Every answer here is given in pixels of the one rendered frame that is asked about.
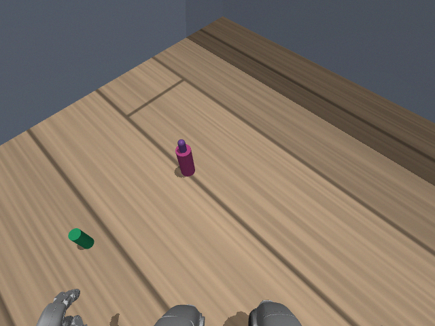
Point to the left robot hand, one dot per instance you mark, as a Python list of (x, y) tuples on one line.
[(54, 313)]

